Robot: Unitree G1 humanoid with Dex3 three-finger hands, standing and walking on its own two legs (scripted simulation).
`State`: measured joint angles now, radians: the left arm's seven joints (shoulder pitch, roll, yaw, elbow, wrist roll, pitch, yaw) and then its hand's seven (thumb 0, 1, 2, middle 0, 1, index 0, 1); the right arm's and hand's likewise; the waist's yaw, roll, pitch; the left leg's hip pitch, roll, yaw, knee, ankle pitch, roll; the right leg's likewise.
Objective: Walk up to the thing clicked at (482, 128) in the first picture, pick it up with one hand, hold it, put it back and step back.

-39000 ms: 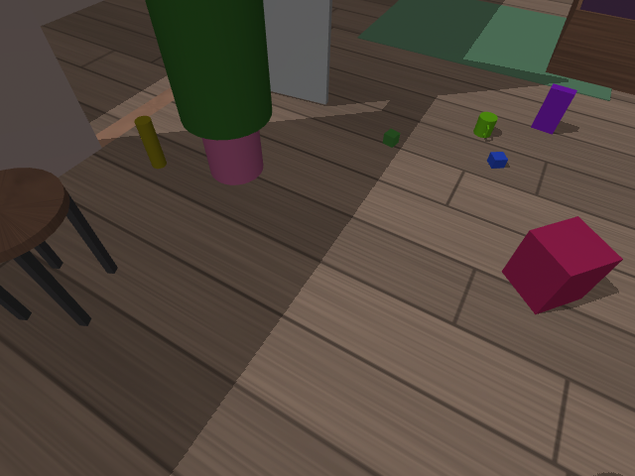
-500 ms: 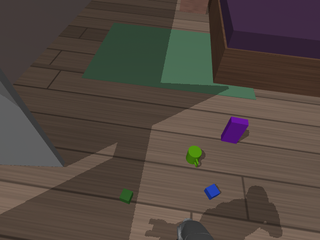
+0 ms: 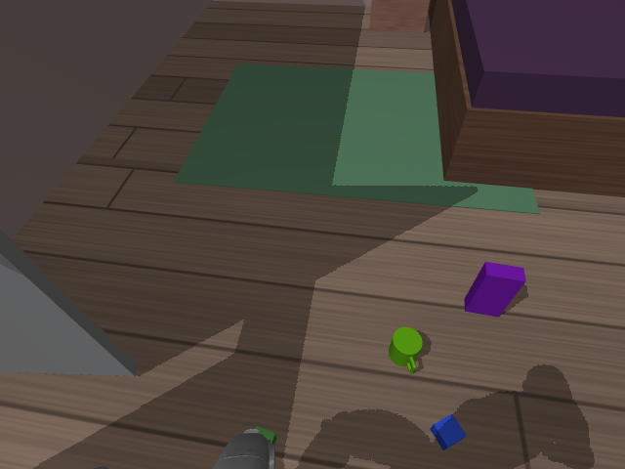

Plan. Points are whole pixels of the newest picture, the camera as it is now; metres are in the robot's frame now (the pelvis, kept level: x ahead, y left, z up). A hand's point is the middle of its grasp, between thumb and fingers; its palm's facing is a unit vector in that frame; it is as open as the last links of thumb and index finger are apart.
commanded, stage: walk up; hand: right
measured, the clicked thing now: (406, 352) +0.55 -0.27 -0.72
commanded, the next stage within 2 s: stand in 1.88 s
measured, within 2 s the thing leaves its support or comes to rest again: neither
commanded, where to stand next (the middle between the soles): +0.13 +0.00 m, yaw -1 degrees
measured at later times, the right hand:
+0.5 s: hand out of the picture +0.13 -0.26 -0.16, palm faces +0.01 +0.92 -0.38, open 7.4 cm
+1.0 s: hand (511, 467) +0.15 -0.26 -0.14, palm faces +0.00 +0.92 -0.38, open 7.4 cm
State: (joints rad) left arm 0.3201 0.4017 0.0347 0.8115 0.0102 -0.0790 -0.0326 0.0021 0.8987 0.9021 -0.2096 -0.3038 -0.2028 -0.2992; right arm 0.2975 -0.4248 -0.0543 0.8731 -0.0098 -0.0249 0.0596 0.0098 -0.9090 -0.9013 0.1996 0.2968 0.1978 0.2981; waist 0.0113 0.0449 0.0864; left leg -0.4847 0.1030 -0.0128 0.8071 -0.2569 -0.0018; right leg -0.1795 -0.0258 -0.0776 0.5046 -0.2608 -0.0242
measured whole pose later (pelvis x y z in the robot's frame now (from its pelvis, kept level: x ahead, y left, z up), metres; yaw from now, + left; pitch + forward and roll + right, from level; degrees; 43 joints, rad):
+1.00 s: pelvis +0.09 +0.01 +0.01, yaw -1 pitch -2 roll +0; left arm 0.04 0.36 0.01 1.09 -0.01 0.00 -0.02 0.00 0.90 0.90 -0.21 -0.30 -0.20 -0.30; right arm 0.12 -0.37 0.01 1.14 0.00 -0.03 0.00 0.01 -0.91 -0.90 0.20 0.30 0.20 0.30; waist -0.02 -0.03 0.07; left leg -0.18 0.05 0.01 0.42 -0.20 -0.04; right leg -0.19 -0.02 -0.03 0.44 -0.20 0.01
